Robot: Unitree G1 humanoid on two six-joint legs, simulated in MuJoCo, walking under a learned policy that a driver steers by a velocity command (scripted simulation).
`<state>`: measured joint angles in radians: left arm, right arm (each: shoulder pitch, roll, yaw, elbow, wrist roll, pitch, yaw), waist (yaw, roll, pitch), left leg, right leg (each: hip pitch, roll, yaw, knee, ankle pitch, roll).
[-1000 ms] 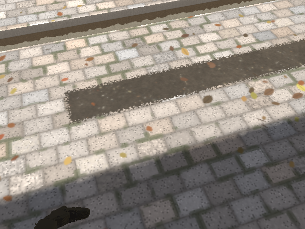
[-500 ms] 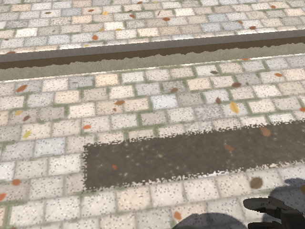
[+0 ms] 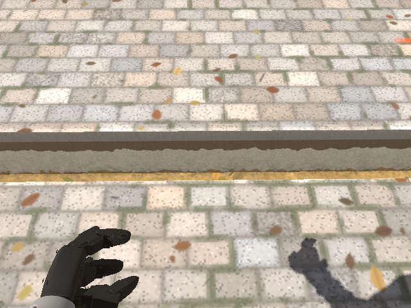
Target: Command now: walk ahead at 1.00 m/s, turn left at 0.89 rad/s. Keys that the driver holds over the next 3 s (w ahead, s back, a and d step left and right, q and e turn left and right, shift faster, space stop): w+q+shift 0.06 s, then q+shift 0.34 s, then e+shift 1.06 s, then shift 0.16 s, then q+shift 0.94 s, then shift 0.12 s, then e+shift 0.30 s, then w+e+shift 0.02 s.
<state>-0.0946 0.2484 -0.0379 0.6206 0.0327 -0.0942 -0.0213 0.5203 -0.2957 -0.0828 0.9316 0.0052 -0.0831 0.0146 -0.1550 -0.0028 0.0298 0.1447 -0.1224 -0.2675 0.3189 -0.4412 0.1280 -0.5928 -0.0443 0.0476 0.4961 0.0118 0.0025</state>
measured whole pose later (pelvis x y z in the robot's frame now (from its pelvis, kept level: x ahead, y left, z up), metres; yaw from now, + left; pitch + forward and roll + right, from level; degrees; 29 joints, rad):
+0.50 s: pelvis +0.34 +0.01 -0.02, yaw +24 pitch -1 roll +0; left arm 0.26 0.27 0.03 0.76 0.02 0.00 0.03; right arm 0.11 -0.29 -0.05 0.65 -0.01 0.02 0.01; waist 0.03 -0.01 0.13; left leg -0.53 -0.14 0.07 0.72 -0.19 0.17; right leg -0.39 -0.08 -0.04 1.39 -0.53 0.07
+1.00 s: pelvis +0.39 -0.03 +0.01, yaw +5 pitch +0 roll +1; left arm 0.28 0.28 0.06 0.67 0.02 0.08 -0.01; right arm 0.17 -0.29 -0.06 0.68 -0.03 0.05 -0.03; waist 0.02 0.03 0.01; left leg -0.48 0.02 0.10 0.84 -0.44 -0.02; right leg -0.24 0.03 0.00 0.60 -0.36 -0.06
